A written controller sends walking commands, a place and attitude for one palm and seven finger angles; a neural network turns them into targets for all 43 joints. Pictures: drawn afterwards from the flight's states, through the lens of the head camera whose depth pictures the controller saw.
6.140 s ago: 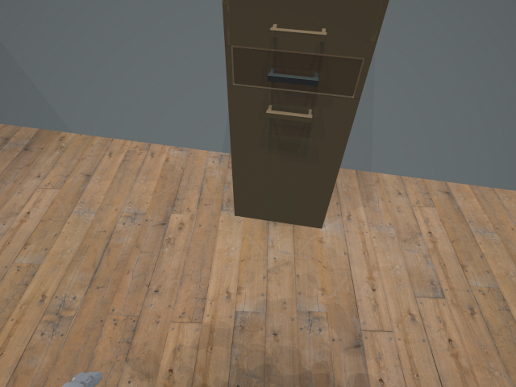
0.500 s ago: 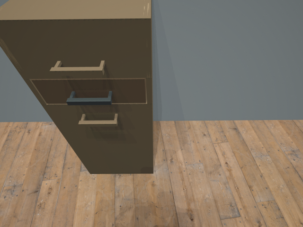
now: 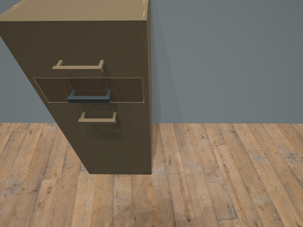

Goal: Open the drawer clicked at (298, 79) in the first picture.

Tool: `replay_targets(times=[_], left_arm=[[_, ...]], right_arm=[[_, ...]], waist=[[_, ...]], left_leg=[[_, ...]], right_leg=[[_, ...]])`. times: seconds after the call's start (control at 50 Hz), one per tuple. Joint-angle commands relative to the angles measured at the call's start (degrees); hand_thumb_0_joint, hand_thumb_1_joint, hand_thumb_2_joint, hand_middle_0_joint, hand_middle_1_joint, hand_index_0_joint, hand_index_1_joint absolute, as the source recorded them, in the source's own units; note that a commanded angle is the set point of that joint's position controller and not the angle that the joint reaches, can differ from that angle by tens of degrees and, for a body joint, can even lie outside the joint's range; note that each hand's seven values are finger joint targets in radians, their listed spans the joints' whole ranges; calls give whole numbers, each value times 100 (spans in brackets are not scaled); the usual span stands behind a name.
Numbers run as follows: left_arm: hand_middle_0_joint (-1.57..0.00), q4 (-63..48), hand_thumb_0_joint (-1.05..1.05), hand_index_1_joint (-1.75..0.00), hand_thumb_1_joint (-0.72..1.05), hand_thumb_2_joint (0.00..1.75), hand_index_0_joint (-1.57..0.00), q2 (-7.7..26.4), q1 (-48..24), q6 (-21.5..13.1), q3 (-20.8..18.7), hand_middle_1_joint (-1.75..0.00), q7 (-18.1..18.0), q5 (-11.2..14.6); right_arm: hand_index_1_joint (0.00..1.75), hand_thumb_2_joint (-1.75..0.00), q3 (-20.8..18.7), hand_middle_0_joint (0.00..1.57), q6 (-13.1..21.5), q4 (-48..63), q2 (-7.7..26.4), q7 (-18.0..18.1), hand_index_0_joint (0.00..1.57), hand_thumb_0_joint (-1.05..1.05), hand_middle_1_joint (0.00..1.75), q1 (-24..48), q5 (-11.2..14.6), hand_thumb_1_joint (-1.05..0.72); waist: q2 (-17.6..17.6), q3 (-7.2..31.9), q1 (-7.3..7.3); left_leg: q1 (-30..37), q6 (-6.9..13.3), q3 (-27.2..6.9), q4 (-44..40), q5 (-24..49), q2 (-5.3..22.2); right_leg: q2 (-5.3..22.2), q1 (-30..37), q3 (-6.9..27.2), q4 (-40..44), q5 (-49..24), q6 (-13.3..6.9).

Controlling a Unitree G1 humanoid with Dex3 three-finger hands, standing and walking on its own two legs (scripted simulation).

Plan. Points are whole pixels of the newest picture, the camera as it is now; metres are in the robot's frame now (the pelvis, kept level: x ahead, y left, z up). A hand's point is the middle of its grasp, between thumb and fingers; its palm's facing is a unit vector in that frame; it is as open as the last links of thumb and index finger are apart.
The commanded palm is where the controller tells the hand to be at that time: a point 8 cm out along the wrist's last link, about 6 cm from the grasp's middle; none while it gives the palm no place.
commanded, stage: come to a stop and stand still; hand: left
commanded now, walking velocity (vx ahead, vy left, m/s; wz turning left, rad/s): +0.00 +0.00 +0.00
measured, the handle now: (90, 95) +0.55 +0.27 +0.01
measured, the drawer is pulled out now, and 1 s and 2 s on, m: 0.00 0.00 0.00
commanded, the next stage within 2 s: look again from close up in 0.16 s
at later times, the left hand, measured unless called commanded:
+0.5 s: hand out of the picture +0.01 +0.16 -0.18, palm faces +0.03 -0.98 -0.18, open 7.3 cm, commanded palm none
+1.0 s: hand out of the picture +0.09 +0.19 -0.13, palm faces -0.07 -0.91 -0.40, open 7.3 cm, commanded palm +0.13 +0.22 -0.05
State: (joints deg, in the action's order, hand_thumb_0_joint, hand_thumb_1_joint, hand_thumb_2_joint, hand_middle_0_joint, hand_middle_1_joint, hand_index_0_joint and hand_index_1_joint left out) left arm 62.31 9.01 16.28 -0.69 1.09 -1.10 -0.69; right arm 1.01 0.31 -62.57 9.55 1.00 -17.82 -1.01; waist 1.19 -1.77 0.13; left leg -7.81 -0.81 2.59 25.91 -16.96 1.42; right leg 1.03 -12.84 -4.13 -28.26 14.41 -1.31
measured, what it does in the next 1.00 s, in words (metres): stands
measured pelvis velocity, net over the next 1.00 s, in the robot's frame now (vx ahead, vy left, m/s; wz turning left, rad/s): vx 0.02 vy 0.00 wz -0.02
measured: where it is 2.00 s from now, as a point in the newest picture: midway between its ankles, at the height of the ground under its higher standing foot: outside the picture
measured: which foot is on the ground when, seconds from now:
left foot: down 0.00-1.00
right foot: down 0.00-1.00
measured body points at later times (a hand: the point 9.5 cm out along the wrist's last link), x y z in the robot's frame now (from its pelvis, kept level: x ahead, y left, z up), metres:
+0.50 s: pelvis +0.02 +0.00 +0.00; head +0.03 +0.00 +0.45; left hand +0.01 +0.22 -0.16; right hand +0.01 -0.21 -0.16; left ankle -0.03 +0.13 -0.74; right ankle +0.01 -0.10 -0.74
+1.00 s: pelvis +0.02 +0.00 +0.00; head +0.04 -0.01 +0.45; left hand +0.09 +0.24 -0.10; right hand +0.05 -0.23 -0.16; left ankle -0.03 +0.13 -0.74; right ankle +0.01 -0.10 -0.74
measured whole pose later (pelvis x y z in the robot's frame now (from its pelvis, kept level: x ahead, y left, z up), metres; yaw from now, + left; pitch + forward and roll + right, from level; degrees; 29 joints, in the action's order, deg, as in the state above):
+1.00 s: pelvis +0.02 +0.00 +0.00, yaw -1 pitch +1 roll +1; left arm 28.2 11.8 26.3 4.5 4.0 -7.6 -9.0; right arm -0.2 9.2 -56.5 10.2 4.8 -20.4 1.6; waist 1.2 -0.9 2.5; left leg -8.1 -0.8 3.9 27.1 -19.9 1.5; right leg 1.0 -14.5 -2.9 -31.3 17.5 -1.2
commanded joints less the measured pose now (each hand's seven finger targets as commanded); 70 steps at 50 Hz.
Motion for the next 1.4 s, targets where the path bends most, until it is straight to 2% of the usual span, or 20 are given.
replay_targets(times=[0.0,0.16,0.5,0.86,0.88,0.9,0.92,0.94,0.96,0.98,1.0,1.02,1.06,1.08,1.14,1.18,1.24,1.28,1.34,1.38], left_arm=[[-20,-137,0,-30,90,90,-20,631,178,-116,-141,-30,-58,38],[-20,7,0,-30,90,90,-20,522,284,-109,-150,-30,-65,32],[-20,48,0,-30,90,90,-20,438,360,-109,-188,-30,-90,20],[-20,11,0,-30,90,90,-20,428,349,-82,-208,-30,-94,11],[-20,287,0,-30,90,90,-20,707,901,-208,-267,-30,-351,-36],[-20,-8566,0,-32,88,89,-20,2269,-3661,-1229,145,-32,-329,-814],[-20,-6866,0,-33,85,88,-20,2022,-1067,-678,-251,-33,-839,-973],[-21,-6121,0,-34,83,87,-21,945,272,273,188,-34,-1143,-1007],[-21,-6128,0,-36,81,86,-21,342,307,397,638,-36,-1144,-1367],[-21,-6685,0,-37,78,85,-21,655,-25,327,689,-37,-1225,-1873],[-21,-6559,0,-39,76,84,-21,1083,203,269,371,-39,-1397,-2553],[-21,-6495,0,-40,74,83,-21,1034,444,283,469,-40,-1565,-3176],[-22,-6143,0,-43,69,81,-22,804,1747,311,574,-43,-1826,-4284],[-22,-5865,0,-45,67,80,-22,680,2142,279,632,-45,-1945,-4755],[-22,-6246,0,-50,60,77,-22,893,2200,-30,421,-50,-2157,-5702],[-22,-6638,0,-53,55,75,-22,1321,1982,-194,2,-53,-2380,-6098],[-23,-7251,0,-57,48,72,-23,1757,776,-142,-387,-57,-2838,-6566],[-23,-7293,0,-60,43,70,-23,1556,1,70,-225,-60,-3041,-6527],[-24,-7745,0,-64,36,67,-24,1871,-1625,158,-194,-64,-3113,-6393],[-24,-7464,0,-68,32,65,-24,1793,-1757,173,-1,-68,-2971,-6307]], right_arm=[[30,-90,-64,20,114,51,432,44,20,0,30,-352,29,-90],[30,-90,-62,20,112,-128,312,71,20,0,30,-434,34,-90],[30,-90,-93,20,159,-204,260,139,20,0,30,-426,29,-90],[30,-90,-91,20,157,-226,289,152,20,0,30,-405,26,-90],[30,-90,-194,20,177,215,545,103,20,0,30,360,96,-90],[30,-90,-132,20,1141,2276,1392,334,20,0,30,402,372,-90],[30,-90,-266,20,1641,1923,987,558,20,0,30,632,258,-90],[30,-90,-352,20,1764,1927,744,566,20,0,30,677,433,-90],[30,-90,-334,20,1848,1908,822,528,20,0,30,638,427,-90],[30,-90,-366,20,1888,2298,987,452,20,0,30,967,298,-90],[30,-90,-411,20,1767,2342,1176,396,20,0,30,877,82,-90],[30,-90,-416,20,1600,2583,1143,325,20,0,30,910,-59,-90],[30,-90,-528,20,1245,3073,1084,87,20,0,30,1068,-154,-90],[30,-90,-558,20,1004,3240,1103,-44,20,0,30,1266,-210,-90],[30,-90,-575,20,350,3764,1114,-398,20,0,30,1692,-213,-90],[30,-90,-504,20,107,4065,1034,-481,20,0,30,1880,-159,-90],[30,-90,-489,20,-151,4166,915,-443,20,0,30,1954,-174,-90],[30,-90,-529,20,-217,4197,860,-331,20,0,30,1883,-172,-90],[30,-90,-479,20,-190,4112,813,-129,20,0,30,1896,-236,-90],[30,-90,-439,20,-118,4026,791,-42,20,0,30,1900,-259,-90]], waist=[[-182,-191,-43],[-140,-292,-16],[-79,-125,3],[-103,-210,27],[-497,-338,309],[1401,2472,-212],[2312,2430,197],[1457,1395,81],[596,906,-60],[88,474,-62],[-316,1002,-104],[-851,985,-72],[-938,1289,336],[-1229,884,448],[-1372,802,708],[-1052,1311,832],[-572,1563,760],[-231,1717,509],[-226,1843,120],[24,1833,56]], left_leg=[[-484,233,-353,-482,468,352],[-566,225,-333,-484,468,357],[-325,222,-335,-403,1288,454],[-264,236,-368,-455,1432,466],[-858,31,-15,1034,1773,435],[704,336,29,17,2609,-127],[974,308,-106,-119,3843,35],[258,124,-327,-264,3689,173],[-32,211,-252,-5,3645,175],[-383,232,-404,265,3094,44],[-577,266,-347,534,2750,-69],[-927,246,-350,673,2310,-149],[-1373,149,-200,827,1900,-282],[-1831,111,-180,840,1455,-294],[-2471,108,-51,1065,728,-379],[-2538,132,34,1179,490,-469],[-2461,177,-6,1415,288,-559],[-2128,229,0,1507,86,-553],[-1762,294,-111,1674,-148,-520],[-1507,302,-78,1620,-155,-495]], right_leg=[[532,169,704,668,-350,-147],[529,187,663,688,-338,-149],[521,427,504,356,-1571,-154],[498,434,449,363,-1474,-155],[895,447,887,360,-4699,92],[371,945,1276,-151,-4046,-221],[120,565,687,-469,-2144,-281],[-69,-159,259,-537,-628,-173],[-102,-468,80,-417,-945,-87],[-81,-776,236,-328,-1249,-115],[-79,-889,253,-417,-1335,-126],[-132,-1088,280,-506,-1136,-132],[-149,-911,430,-670,-754,-189],[-184,-1095,516,-694,-525,-234],[-144,-1146,869,-848,-322,-316],[-79,-912,943,-1007,-127,-297],[-109,-1174,1203,-1039,140,-302],[-112,-1428,1197,-937,402,-270],[-70,-1683,1218,-738,785,-163],[-65,-1666,1020,-677,776,-141]])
